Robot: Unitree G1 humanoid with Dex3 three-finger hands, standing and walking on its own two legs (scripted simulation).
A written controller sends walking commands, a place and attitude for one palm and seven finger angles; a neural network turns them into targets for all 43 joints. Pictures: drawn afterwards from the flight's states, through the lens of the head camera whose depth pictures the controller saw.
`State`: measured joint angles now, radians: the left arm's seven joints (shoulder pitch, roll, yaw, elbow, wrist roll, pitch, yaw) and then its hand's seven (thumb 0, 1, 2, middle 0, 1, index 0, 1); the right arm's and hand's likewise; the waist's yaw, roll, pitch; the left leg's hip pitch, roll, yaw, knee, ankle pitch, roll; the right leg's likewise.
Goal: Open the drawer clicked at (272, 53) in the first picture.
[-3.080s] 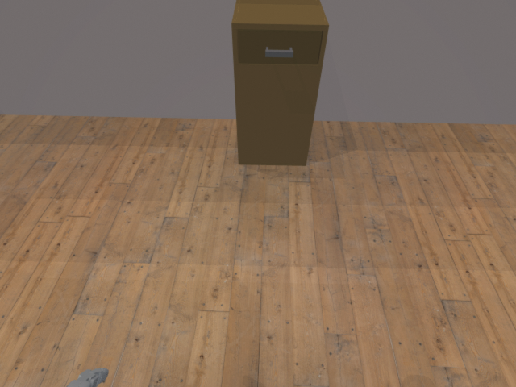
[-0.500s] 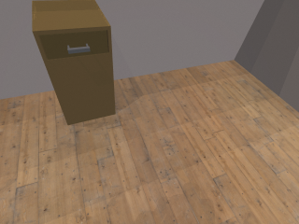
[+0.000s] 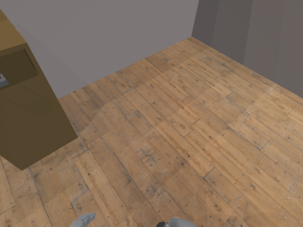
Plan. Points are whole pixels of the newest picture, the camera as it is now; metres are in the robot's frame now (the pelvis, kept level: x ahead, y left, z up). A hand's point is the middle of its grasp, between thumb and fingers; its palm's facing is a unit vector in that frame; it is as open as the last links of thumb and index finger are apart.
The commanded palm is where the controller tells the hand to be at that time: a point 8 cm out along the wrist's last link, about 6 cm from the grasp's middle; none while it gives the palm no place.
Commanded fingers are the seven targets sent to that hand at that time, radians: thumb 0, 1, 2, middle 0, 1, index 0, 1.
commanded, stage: walk to a spot facing it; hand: left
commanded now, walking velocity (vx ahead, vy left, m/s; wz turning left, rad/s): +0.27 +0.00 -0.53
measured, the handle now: out of the picture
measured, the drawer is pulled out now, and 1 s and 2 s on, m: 0.00 0.00 0.00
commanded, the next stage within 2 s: turn to face it in 0.10 s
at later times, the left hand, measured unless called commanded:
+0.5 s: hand (84, 217) +0.18 +0.20 -0.17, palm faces +0.06 -0.99 -0.16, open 7.4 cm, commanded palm none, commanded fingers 0.00 0.90 0.90 -0.20 -0.30 -0.20 -0.30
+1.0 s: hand (81, 187) +0.25 +0.22 -0.13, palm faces +0.23 -0.92 -0.30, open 7.4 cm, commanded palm none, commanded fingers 0.00 0.90 0.90 -0.20 -0.30 -0.20 -0.30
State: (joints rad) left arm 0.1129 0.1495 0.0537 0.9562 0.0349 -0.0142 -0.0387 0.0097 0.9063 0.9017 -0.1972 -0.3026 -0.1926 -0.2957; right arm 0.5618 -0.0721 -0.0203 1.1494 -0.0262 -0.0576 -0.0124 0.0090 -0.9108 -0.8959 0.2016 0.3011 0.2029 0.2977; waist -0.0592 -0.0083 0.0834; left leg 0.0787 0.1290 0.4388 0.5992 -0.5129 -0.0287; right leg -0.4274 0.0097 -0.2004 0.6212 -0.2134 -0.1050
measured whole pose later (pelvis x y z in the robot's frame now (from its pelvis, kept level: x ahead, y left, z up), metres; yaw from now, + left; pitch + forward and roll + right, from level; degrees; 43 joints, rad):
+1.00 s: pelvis +0.17 -0.01 +0.01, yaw +13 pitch +1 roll +0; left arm 0.14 0.21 0.07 0.89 0.01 0.02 0.03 0.01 0.91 0.90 -0.20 -0.30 -0.19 -0.30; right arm 0.25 -0.23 -0.09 0.96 -0.02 0.06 0.01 0.01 -0.91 -0.90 0.20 0.30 0.20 0.30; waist -0.04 0.05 0.04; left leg -0.43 -0.07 -0.13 0.57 -0.21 -0.02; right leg -0.26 -0.01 -0.02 0.55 -0.31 0.01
